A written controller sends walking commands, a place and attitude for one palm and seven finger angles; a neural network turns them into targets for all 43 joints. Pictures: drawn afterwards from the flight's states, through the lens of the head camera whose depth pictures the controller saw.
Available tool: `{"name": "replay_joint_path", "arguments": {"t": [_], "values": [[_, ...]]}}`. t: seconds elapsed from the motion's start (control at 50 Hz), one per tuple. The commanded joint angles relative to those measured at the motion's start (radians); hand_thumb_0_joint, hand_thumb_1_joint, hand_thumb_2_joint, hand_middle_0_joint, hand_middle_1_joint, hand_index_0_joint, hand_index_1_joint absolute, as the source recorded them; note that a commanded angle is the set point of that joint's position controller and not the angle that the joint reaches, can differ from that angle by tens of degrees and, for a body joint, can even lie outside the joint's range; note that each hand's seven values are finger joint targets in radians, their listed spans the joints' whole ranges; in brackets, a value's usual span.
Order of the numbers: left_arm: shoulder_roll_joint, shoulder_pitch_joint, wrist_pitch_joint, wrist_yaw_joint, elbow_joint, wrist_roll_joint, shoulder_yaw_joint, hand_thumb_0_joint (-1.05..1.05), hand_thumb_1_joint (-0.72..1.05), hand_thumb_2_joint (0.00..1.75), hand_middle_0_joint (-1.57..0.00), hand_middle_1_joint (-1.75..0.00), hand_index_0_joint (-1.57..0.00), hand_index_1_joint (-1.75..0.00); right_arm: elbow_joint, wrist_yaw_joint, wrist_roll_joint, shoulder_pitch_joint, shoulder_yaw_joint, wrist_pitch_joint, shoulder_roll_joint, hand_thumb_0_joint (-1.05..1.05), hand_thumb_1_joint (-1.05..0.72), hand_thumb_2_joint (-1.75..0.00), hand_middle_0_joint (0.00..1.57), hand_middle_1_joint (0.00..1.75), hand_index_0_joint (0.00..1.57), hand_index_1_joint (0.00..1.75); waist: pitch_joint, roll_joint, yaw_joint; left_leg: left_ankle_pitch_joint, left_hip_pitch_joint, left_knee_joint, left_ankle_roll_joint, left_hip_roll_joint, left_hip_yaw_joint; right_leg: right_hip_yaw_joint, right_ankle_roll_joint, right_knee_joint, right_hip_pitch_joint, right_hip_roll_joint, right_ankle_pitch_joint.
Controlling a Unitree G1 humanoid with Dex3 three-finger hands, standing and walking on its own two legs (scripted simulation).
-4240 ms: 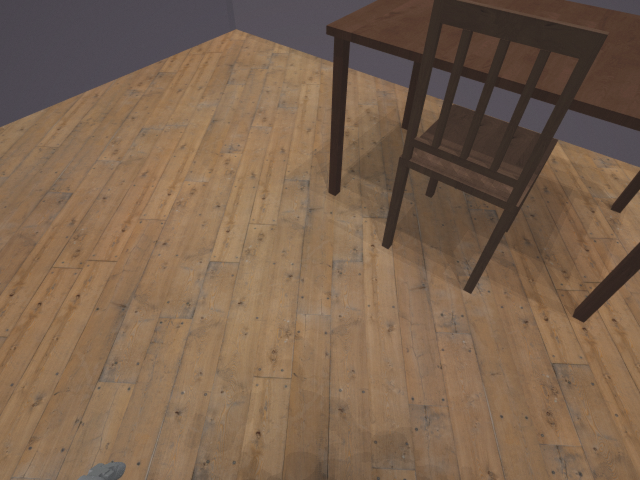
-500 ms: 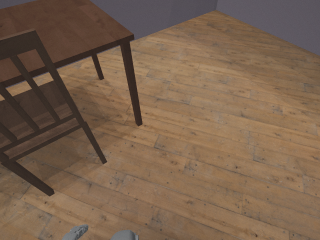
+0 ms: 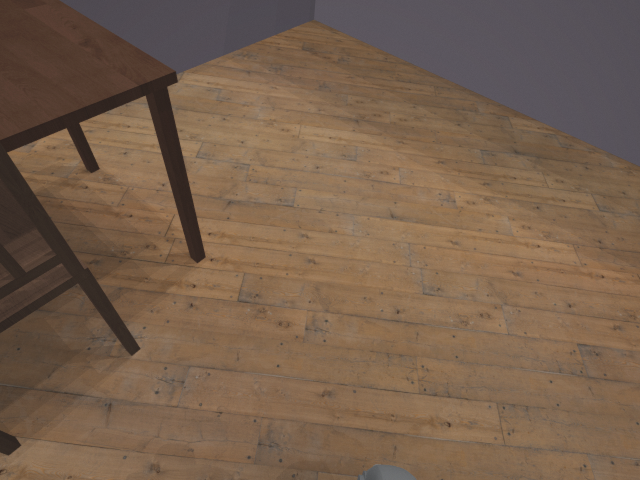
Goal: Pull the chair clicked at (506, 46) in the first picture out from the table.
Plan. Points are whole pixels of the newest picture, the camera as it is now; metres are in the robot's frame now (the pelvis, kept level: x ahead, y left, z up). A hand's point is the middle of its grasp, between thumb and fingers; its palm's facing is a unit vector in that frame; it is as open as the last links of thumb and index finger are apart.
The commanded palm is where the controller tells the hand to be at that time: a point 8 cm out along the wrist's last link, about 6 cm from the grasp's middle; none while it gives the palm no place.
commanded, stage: walk to a spot facing it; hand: left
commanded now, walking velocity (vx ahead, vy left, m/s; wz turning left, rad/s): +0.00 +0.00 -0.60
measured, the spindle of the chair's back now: out of the picture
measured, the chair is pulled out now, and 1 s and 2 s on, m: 0.00 0.00 0.00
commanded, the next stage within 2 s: turn to face it in 0.58 s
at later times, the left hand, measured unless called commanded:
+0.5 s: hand out of the picture +0.13 +0.13 -0.17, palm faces -0.23 -0.95 -0.20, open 7.4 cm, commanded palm none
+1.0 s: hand (274, 334) +0.37 +0.10 -0.17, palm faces -0.29 -0.94 -0.18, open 7.4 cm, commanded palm none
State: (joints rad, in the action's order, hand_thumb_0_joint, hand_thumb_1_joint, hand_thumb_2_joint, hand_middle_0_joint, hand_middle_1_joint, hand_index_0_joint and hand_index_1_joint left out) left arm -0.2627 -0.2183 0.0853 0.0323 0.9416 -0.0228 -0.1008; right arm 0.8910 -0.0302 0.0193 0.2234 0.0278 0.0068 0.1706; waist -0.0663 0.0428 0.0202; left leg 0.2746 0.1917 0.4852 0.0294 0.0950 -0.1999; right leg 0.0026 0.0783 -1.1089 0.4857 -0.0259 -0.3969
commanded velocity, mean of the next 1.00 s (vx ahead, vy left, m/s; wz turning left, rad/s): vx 0.16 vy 0.00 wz -0.09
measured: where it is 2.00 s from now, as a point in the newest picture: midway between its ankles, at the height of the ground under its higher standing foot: (321, 475)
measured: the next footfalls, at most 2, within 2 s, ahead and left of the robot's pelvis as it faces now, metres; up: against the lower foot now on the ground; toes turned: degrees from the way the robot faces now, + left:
right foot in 0.24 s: +0.01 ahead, -0.16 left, +0.00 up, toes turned -17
left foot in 0.64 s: +0.27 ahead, +0.03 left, +0.00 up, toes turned -10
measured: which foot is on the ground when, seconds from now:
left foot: down 0.00-0.24, up 0.26-0.62, down 0.64-1.00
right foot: up 0.00-0.22, down 0.24-0.64, up 0.66-1.00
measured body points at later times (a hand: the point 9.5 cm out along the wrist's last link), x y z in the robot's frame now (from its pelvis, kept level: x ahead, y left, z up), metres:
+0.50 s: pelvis +0.06 -0.05 +0.00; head +0.08 -0.05 +0.45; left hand +0.15 +0.18 -0.15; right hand +0.05 -0.32 -0.14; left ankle +0.15 +0.07 -0.69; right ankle -0.03 -0.15 -0.74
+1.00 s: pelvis +0.21 -0.04 +0.00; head +0.23 -0.03 +0.45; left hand +0.38 +0.15 -0.15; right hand +0.11 -0.24 -0.15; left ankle +0.24 +0.04 -0.74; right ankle +0.17 -0.17 -0.71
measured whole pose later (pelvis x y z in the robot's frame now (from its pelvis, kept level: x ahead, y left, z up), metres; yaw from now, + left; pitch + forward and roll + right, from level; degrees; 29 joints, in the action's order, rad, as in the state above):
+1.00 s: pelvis +0.21 -0.04 +0.00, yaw -17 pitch +0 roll -1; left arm -0.18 -0.10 0.02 -0.02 1.00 -0.02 -0.05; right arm 1.08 -0.02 0.02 0.34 0.04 0.00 0.14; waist -0.05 0.02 -0.05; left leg 0.24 0.22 0.46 0.06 0.01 -0.13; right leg 0.06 0.06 -0.78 0.38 -0.07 -0.38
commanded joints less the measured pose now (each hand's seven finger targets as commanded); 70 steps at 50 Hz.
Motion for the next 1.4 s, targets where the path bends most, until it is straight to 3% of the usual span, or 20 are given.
{"name": "replay_joint_path", "arguments": {"t": [0.0, 0.14, 0.18, 0.2, 0.22, 0.24, 0.36, 0.52, 0.58, 0.6, 0.62, 0.64, 0.7, 0.78, 0.96, 1.04, 1.06, 1.1, 1.18, 1.38], "values": [[-0.027, 0.091, -0.021, 0.004, -0.102, 0.005, 0.001, 0.0, 0.9, 0.9, -0.2, -0.3, -0.2, -0.3, -0.033, -0.005, 0.003, 0.055, 0.066, -0.017, 0.212, 0.0, -0.9, -0.9, 0.2, 0.3, 0.2, 0.3, 0.048, -0.208, -0.053, -0.356, -0.121, -0.164, 0.11, 0.271, 0.132, 0.038, 0.005, 0.108, 0.055, -0.039, -0.037], [-0.013, 0.124, -0.047, 0.015, -0.112, -0.002, 0.01, 0.0, 0.9, 0.9, -0.2, -0.3, -0.2, -0.3, 0.005, 0.017, 0.014, 0.083, 0.084, -0.015, 0.243, 0.0, -0.9, -0.9, 0.2, 0.3, 0.2, 0.3, 0.063, -0.226, -0.07, 0.046, -0.047, -0.142, 0.066, 0.315, 0.099, 0.131, -0.048, 0.424, -0.132, -0.003, -0.079], [-0.031, -0.007, -0.063, 0.008, -0.069, -0.002, 0.001, 0.0, 0.9, 0.9, -0.2, -0.3, -0.2, -0.3, 0.002, 0.022, 0.011, 0.047, 0.079, -0.014, 0.233, 0.0, -0.9, -0.9, 0.2, 0.3, 0.2, 0.3, 0.098, -0.148, 0.009, 0.147, 0.084, 0.038, 0.006, 0.278, 0.027, 0.154, -0.079, 0.623, -0.365, 0.018, 0.046], [-0.126, -0.111, -0.08, -0.005, -0.039, -0.009, -0.016, 0.0, 0.9, 0.9, -0.2, -0.3, -0.2, -0.3, -0.019, 0.03, -0.001, 0.054, 0.063, -0.013, 0.177, 0.0, -0.9, -0.9, 0.2, 0.3, 0.2, 0.3, 0.145, 0.111, 0.06, 0.223, 0.303, 0.318, -0.057, 0.181, -0.078, -0.075, -0.144, 0.78, -0.6, -0.156, -0.092], [-0.242, -0.205, -0.085, -0.021, -0.015, 0.003, -0.034, 0.0, 0.9, 0.9, -0.2, -0.3, -0.2, -0.3, -0.095, 0.04, 0.001, -0.062, 0.036, -0.009, 0.123, 0.0, -0.9, -0.9, 0.2, 0.3, 0.2, 0.3, 0.098, 0.354, 0.12, 0.416, 0.603, 0.591, -0.1, 0.039, -0.016, -0.506, -0.262, 0.912, -0.638, -0.383, -0.071], [-0.218, -0.247, -0.085, -0.04, -0.007, 0.012, -0.035, 0.0, 0.9, 0.9, -0.2, -0.3, -0.2, -0.3, -0.126, 0.036, 0.007, -0.141, 0.041, -0.004, 0.17, 0.0, -0.9, -0.9, 0.2, 0.3, 0.2, 0.3, 0.073, 0.235, 0.134, 0.338, 0.631, 0.669, -0.086, 0.061, 0.12, -0.539, -0.305, 0.929, -0.565, -0.408, -0.08], [-0.103, -0.053, -0.131, -0.034, -0.031, 0.002, 0.01, 0.0, 0.9, 0.9, -0.2, -0.3, -0.2, -0.3, -0.018, 0.05, 0.014, -0.02, 0.054, -0.013, 0.137, 0.0, -0.9, -0.9, 0.2, 0.3, 0.2, 0.3, -0.021, 0.098, -0.019, 0.01, 0.438, 0.55, -0.109, 0.06, 0.124, -0.168, -0.236, 0.905, -0.33, -0.208, 0.177], [-0.116, -0.118, -0.137, -0.036, 0.036, -0.001, 0.009, 0.0, 0.9, 0.9, -0.2, -0.3, -0.2, -0.3, -0.054, 0.056, 0.004, -0.115, 0.039, -0.042, 0.108, 0.0, -0.9, -0.9, 0.2, 0.3, 0.2, 0.3, -0.009, 0.108, 0.009, -0.011, 0.33, 0.244, -0.091, 0.001, 0.09, -0.171, -0.232, 0.841, -0.39, -0.194, 0.334], [-0.11, -0.067, -0.129, -0.038, 0.035, 0.004, 0.0, 0.0, 0.9, 0.9, -0.2, -0.3, -0.2, -0.3, -0.002, 0.036, 0.005, 0.042, 0.047, -0.061, 0.139, 0.0, -0.9, -0.9, 0.2, 0.3, 0.2, 0.3, 0.035, 0.057, -0.071, -0.086, 0.015, 0.037, -0.074, -0.037, 0.076, -0.148, -0.188, 0.664, -0.281, -0.14, 0.383], [-0.076, -0.073, -0.124, -0.032, 0.029, 0.011, 0.004, 0.0, 0.9, 0.9, -0.2, -0.3, -0.2, -0.3, 0.042, 0.021, 0.013, 0.181, 0.064, -0.069, 0.208, 0.0, -0.9, -0.9, 0.2, 0.3, 0.2, 0.3, 0.119, -0.076, -0.121, -0.08, -0.203, -0.031, -0.054, 0.034, 0.148, -0.103, -0.15, 0.442, -0.188, -0.067, 0.344], [-0.003, -0.133, -0.117, -0.021, 0.012, 0.024, 0.01, 0.0, 0.9, 0.9, -0.2, -0.3, -0.2, -0.3, 0.06, 0.011, 0.028, 0.282, 0.09, -0.073, 0.336, 0.0, -0.9, -0.9, 0.2, 0.3, 0.2, 0.3, 0.227, -0.407, -0.131, -0.061, -0.378, -0.127, 0.042, 0.36, 0.529, 0.039, -0.089, 0.116, 0.034, 0.072, -0.109], [-0.023, -0.106, -0.114, -0.022, -0.005, 0.012, 0.014, 0.0, 0.9, 0.9, -0.2, -0.3, -0.2, -0.3, 0.056, 0.008, 0.014, 0.289, 0.078, -0.058, 0.333, 0.0, -0.9, -0.9, 0.2, 0.3, 0.2, 0.3, 0.234, -0.395, -0.132, 0.052, -0.309, -0.216, 0.096, 0.442, 0.649, -0.032, -0.091, -0.089, 0.083, 0.05, -0.227], [0.012, -0.034, -0.113, -0.013, 0.028, -0.002, 0.016, 0.0, 0.9, 0.9, -0.2, -0.3, -0.2, -0.3, 0.045, -0.002, 0.013, 0.11, 0.031, -0.071, 0.161, 0.0, -0.9, -0.9, 0.2, 0.3, 0.2, 0.3, 0.011, -0.201, -0.061, -0.177, -0.016, -0.243, 0.095, 0.306, 0.41, -0.033, -0.079, -0.169, 0.088, -0.053, -0.008], [0.065, -0.122, -0.087, -0.031, 0.098, 0.005, 0.045, 0.0, 0.9, 0.9, -0.2, -0.3, -0.2, -0.3, 0.094, -0.005, -0.002, 0.076, 0.009, -0.082, 0.098, 0.0, -0.9, -0.9, 0.2, 0.3, 0.2, 0.3, 0.08, -0.202, 0.0, -0.621, 0.028, -0.203, 0.089, 0.176, 0.179, 0.025, -0.044, 0.087, -0.103, -0.063, 0.055], [0.046, 0.069, -0.072, -0.058, 0.01, 0.009, 0.039, 0.0, 0.9, 0.9, -0.2, -0.3, -0.2, -0.3, 0.125, 0.007, 0.009, 0.122, 0.052, -0.02, 0.15, 0.0, -0.9, -0.9, 0.2, 0.3, 0.2, 0.3, 0.072, -0.204, -0.042, -0.547, -0.022, -0.152, 0.141, 0.179, 0.344, 0.059, -0.019, 0.341, -0.106, -0.029, -0.013], [0.032, 0.027, -0.086, -0.064, -0.005, 0.014, 0.028, 0.0, 0.9, 0.9, -0.2, -0.3, -0.2, -0.3, 0.103, 0.013, 0.003, 0.092, 0.068, -0.005, 0.159, 0.0, -0.9, -0.9, 0.2, 0.3, 0.2, 0.3, 0.086, -0.153, -0.008, -0.467, 0.058, -0.063, 0.096, 0.131, 0.376, 0.071, -0.027, 0.614, -0.272, -0.014, 0.155], [0.007, -0.009, -0.095, -0.069, -0.002, 0.014, 0.023, 0.0, 0.9, 0.9, -0.2, -0.3, -0.2, -0.3, 0.093, 0.018, -0.004, 0.089, 0.067, -0.006, 0.144, 0.0, -0.9, -0.9, 0.2, 0.3, 0.2, 0.3, 0.109, -0.096, 0.009, -0.362, 0.126, -0.004, 0.053, 0.093, 0.353, 0.035, -0.035, 0.73, -0.39, -0.062, 0.258], [-0.131, -0.073, -0.106, -0.078, -0.01, -0.001, -0.002, 0.0, 0.9, 0.9, -0.2, -0.3, -0.2, -0.3, 0.042, 0.028, -0.009, 0.098, 0.058, -0.002, 0.065, 0.0, -0.9, -0.9, 0.2, 0.3, 0.2, 0.3, 0.152, 0.235, 0.021, 0.306, 0.38, 0.35, -0.065, -0.107, 0.146, -0.248, -0.206, 0.793, -0.539, -0.47, 0.567], [-0.038, 0.04, -0.107, -0.078, -0.052, 0.006, 0.023, 0.0, 0.9, 0.9, -0.2, -0.3, -0.2, -0.3, 0.067, 0.041, 0.004, 0.06, 0.069, 0.035, 0.075, 0.0, -0.9, -0.9, 0.2, 0.3, 0.2, 0.3, 0.046, 0.068, -0.034, 0.167, 0.401, 0.713, -0.089, -0.032, 0.189, -0.021, -0.198, 0.779, -0.351, -0.335, 0.568], [-0.116, -0.052, -0.093, -0.066, -0.048, -0.01, 0.008, 0.0, 0.9, 0.9, -0.2, -0.3, -0.2, -0.3, -0.035, 0.063, 0.0, -0.133, 0.054, 0.045, 0.097, 0.0, -0.9, -0.9, 0.2, 0.3, 0.2, 0.3, 0.048, 0.168, 0.016, 0.134, 0.296, 0.396, -0.1, -0.036, 0.083, 0.139, -0.183, 0.719, -0.371, -0.338, 0.61]]}}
